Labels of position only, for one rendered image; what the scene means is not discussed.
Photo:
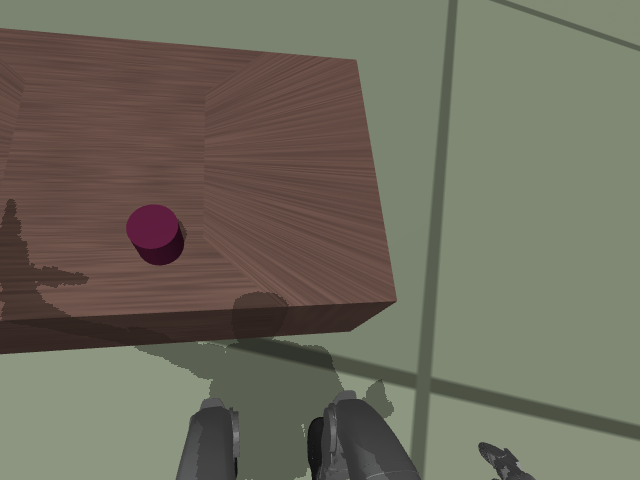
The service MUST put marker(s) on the can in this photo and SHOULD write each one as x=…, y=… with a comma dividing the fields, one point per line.
x=155, y=233

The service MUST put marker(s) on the right robot hand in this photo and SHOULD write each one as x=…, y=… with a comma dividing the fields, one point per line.
x=506, y=464

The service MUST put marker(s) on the right robot foot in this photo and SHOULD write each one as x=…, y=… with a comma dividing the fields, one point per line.
x=314, y=446

